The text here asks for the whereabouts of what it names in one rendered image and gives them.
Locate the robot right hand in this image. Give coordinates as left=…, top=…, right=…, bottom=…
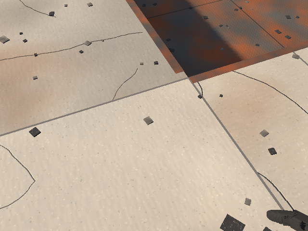
left=267, top=210, right=308, bottom=231

